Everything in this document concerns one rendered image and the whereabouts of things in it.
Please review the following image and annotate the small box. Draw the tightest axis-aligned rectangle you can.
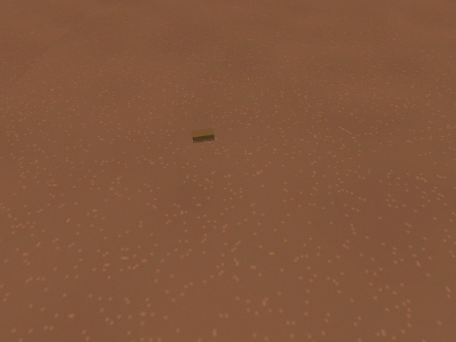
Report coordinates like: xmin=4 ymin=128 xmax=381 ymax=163
xmin=192 ymin=128 xmax=214 ymax=141

